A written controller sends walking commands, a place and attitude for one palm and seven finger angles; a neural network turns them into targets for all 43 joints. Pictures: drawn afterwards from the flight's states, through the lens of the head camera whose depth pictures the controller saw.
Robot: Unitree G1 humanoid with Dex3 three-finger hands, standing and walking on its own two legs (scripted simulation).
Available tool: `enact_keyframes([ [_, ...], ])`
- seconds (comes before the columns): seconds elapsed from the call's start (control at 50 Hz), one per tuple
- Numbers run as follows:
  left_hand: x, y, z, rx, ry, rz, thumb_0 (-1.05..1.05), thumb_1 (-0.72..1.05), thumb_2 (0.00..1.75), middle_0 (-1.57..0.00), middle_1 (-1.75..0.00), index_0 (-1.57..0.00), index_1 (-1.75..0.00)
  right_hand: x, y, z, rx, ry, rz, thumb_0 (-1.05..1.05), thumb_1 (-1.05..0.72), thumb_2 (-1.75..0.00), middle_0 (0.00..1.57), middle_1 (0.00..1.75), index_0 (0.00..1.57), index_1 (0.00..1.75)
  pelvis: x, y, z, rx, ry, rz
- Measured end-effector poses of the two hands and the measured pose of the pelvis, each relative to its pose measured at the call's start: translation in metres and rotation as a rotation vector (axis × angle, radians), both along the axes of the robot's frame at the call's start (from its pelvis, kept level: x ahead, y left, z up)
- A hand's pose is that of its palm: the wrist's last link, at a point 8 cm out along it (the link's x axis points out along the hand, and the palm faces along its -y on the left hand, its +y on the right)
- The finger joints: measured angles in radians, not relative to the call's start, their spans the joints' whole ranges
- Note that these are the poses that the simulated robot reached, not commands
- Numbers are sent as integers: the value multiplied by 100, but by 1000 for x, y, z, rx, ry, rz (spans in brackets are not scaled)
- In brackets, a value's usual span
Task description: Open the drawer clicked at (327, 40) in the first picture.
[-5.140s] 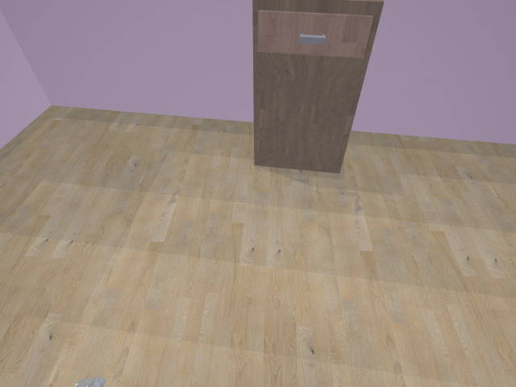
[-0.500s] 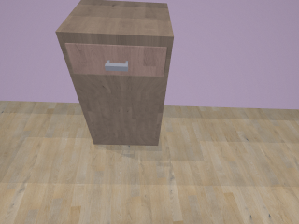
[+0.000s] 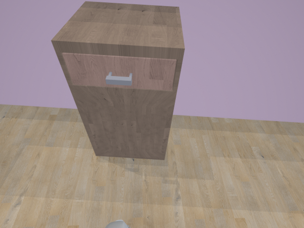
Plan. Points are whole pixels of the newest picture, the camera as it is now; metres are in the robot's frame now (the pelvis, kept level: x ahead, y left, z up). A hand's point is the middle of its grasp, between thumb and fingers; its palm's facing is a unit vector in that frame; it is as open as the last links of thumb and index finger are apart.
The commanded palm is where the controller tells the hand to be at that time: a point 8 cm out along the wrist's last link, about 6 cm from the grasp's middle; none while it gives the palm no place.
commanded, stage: take the last steps up to it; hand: left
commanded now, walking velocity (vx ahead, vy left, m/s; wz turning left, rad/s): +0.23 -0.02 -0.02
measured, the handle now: (119, 77) +0.68 +0.19 -0.01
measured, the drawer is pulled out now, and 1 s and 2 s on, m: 0.00 0.00 0.00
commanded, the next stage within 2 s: come to a stop and stand still in 0.26 s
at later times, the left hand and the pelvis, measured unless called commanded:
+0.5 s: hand (103, 198) +0.24 +0.18 -0.17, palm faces -0.04 -0.97 -0.23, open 7.4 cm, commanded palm none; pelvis +0.14 +0.00 -0.01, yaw -3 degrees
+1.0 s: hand out of the picture +0.15 +0.22 -0.18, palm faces +0.05 -0.98 -0.21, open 7.4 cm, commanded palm none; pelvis +0.11 +0.03 +0.00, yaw -1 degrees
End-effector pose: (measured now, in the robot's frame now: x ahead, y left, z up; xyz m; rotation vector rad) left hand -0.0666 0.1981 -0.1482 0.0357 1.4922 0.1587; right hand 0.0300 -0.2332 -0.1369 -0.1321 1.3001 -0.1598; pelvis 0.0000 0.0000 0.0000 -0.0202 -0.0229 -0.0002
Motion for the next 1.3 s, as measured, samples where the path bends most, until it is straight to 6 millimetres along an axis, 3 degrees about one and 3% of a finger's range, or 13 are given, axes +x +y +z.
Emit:
enact_keyframes([
  [0.08,9,17,-18,-26,72,24,1,91,90,-21,-30,-20,-30,57,16,-4,-41,-84,39,1,-93,-90,19,30,19,30,31,20,-15,-9,0,-5],
  [0.16,49,39,-18,-11,73,-21,1,91,90,-20,-30,-20,-30,80,33,0,-43,-125,16,0,-92,-90,19,30,20,30,52,30,-12,5,-11,-32],
  [0.28,152,61,-1,45,-104,-78,1,91,90,-20,-29,-19,-30,76,35,7,-42,-62,-43,-1,-95,-90,20,30,20,30,83,33,2,19,-4,-40],
  [0.4,243,54,13,84,-242,-132,0,91,90,-20,-29,-19,-30,59,41,-4,25,57,-91,0,-93,-90,20,30,20,30,114,21,4,40,-4,-40],
  [0.48,288,33,15,108,-298,-171,0,91,90,-20,-29,-19,-30,53,38,-19,75,137,-125,0,-92,-90,20,30,20,30,135,4,-4,61,-13,-43],
  [0.56,309,9,15,112,-303,-193,0,91,90,-20,-29,-19,-30,58,31,-31,111,189,-152,0,-91,-90,20,30,20,30,149,-10,-9,49,-11,-37],
  [0.7,309,1,18,116,-319,-135,-1,92,90,-21,-30,-20,-30,90,8,-25,66,167,-101,0,-91,-90,20,30,20,30,141,-13,-4,52,1,-15],
  [0.8,283,23,13,125,-293,-115,0,92,90,-21,-30,-20,-30,120,-4,-16,4,56,-55,0,-91,-90,19,30,19,30,125,-3,-5,45,5,-14],
  [0.88,255,49,0,121,-264,-96,0,91,90,-21,-30,-20,-30,130,-1,-7,-49,-44,-23,0,-91,-90,19,30,19,30,112,12,-11,23,1,-19],
  [1.0,207,73,0,97,-172,-64,0,91,90,-20,-30,-19,-30,111,24,8,-59,-44,3,0,-91,-90,19,30,19,30,106,26,0,13,-3,-16],
  [1.14,154,69,6,81,-27,-72,1,91,90,-20,-30,-19,-30,87,34,8,-32,10,-30,1,-93,-90,20,30,20,30,106,25,7,28,20,-36],
  [1.2,146,57,7,73,25,-93,1,91,90,-20,-29,-19,-30,70,30,2,-15,47,-60,1,-93,-90,20,30,20,30,105,19,6,37,24,-42],
  [1.3,154,29,5,83,2,-136,1,91,90,-20,-30,-19,-30,42,16,-15,26,132,-86,0,-92,-90,20,30,20,30,102,0,-3,57,27,-58],
])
